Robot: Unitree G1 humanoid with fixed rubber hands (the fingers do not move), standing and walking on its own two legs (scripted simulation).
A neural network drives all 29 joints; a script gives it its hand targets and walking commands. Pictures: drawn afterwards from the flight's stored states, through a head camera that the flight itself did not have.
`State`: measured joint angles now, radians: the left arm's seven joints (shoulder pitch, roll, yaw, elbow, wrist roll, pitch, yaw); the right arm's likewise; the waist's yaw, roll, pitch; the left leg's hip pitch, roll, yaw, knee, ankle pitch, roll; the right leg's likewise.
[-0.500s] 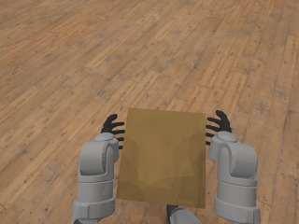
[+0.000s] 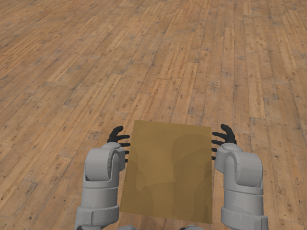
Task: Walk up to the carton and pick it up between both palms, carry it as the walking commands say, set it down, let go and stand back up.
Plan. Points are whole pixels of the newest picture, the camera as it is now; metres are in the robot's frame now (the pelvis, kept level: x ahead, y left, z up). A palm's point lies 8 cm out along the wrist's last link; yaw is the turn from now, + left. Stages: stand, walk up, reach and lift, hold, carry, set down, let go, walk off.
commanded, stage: carry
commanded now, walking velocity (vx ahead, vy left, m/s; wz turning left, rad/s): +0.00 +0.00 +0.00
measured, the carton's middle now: (167, 170) +0.28 -0.02 -0.04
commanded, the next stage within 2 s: none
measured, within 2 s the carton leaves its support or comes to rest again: neither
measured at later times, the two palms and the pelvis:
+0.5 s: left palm (104, 215) +0.15 +0.11 +0.09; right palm (257, 212) +0.15 -0.17 +0.09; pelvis -0.13 -0.02 +0.01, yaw -2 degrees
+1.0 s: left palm out of the picture +0.12 +0.17 +0.09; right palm out of the picture +0.11 -0.10 +0.10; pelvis -0.17 +0.05 +0.02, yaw -3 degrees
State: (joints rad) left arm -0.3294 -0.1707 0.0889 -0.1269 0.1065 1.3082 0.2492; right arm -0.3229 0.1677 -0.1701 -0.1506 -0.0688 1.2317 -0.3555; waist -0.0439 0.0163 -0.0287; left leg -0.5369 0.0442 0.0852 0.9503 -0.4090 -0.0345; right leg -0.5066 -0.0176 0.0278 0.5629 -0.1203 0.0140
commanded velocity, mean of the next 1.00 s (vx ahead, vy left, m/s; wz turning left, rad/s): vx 0.18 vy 0.07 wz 0.00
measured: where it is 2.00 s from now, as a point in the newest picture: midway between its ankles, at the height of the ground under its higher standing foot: outside the picture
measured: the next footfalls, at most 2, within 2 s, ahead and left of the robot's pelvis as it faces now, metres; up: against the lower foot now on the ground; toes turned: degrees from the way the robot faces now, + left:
left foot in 0.06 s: +0.01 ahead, +0.10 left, +0.00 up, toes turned +4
right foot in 0.30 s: -0.04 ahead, -0.15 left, +0.00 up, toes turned -6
